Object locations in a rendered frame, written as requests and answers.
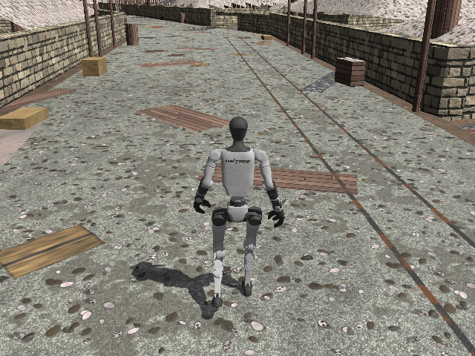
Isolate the robot left hand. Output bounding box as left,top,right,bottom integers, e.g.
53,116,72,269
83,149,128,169
193,200,211,214

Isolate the robot right shin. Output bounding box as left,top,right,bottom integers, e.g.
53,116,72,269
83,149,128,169
244,240,256,287

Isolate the humanoid robot head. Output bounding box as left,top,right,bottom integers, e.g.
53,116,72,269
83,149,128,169
226,116,251,152

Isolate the left robot upper arm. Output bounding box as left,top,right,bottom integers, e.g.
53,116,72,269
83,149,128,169
201,149,223,189

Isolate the right robot forearm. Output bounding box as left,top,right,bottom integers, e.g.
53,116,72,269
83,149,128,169
267,179,283,212

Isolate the left robot forearm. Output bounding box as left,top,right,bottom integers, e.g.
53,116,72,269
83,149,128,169
194,178,208,202

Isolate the robot right hand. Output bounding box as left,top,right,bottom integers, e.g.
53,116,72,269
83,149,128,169
268,209,285,228

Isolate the right robot upper arm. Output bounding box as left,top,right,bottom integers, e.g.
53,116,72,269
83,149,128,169
253,149,274,191

